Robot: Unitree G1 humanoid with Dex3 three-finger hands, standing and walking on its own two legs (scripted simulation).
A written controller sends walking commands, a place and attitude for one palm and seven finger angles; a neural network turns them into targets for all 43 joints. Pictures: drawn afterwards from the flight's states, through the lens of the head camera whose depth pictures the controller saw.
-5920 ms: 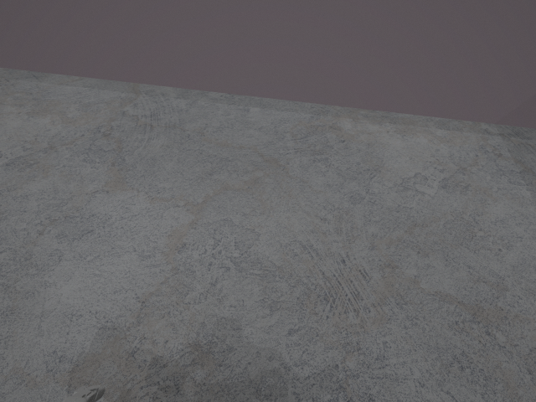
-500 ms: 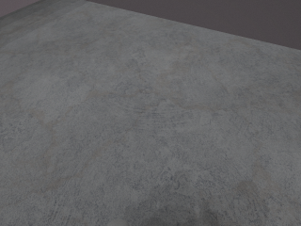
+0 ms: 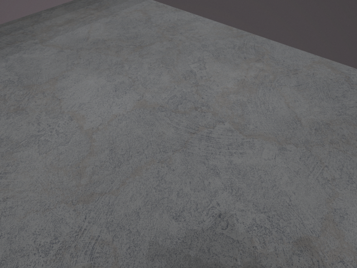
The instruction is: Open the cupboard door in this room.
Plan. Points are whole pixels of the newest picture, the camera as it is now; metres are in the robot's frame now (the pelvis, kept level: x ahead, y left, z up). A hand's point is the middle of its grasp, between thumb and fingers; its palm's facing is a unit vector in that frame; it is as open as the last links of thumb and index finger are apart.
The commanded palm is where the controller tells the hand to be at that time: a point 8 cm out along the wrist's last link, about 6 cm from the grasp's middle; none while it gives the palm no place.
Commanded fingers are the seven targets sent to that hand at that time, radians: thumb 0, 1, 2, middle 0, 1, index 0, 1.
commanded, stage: turn or walk to find it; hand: left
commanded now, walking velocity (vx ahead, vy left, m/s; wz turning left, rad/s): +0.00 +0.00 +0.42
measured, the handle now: out of the picture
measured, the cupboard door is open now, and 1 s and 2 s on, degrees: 0 0 0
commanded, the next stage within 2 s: none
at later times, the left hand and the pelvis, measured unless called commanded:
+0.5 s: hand out of the picture -0.04 +0.19 -0.17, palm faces +0.28 -0.93 -0.25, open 7.3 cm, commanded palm none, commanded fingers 0.00 0.90 0.90 -0.20 -0.30 -0.20 -0.30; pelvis -0.03 -0.01 -0.01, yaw +15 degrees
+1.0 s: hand out of the picture -0.04 +0.18 -0.15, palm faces +0.43 -0.85 -0.29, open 7.4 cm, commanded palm none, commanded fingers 0.00 0.90 0.90 -0.20 -0.30 -0.20 -0.30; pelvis -0.04 -0.04 -0.01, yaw +26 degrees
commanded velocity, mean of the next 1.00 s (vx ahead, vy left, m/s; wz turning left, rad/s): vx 0.00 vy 0.00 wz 0.42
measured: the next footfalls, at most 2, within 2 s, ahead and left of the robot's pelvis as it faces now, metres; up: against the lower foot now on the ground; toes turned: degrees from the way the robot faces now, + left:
right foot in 0.06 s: +0.03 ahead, -0.12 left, +0.00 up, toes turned -2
left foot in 0.52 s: -0.03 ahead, +0.12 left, +0.00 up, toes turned +20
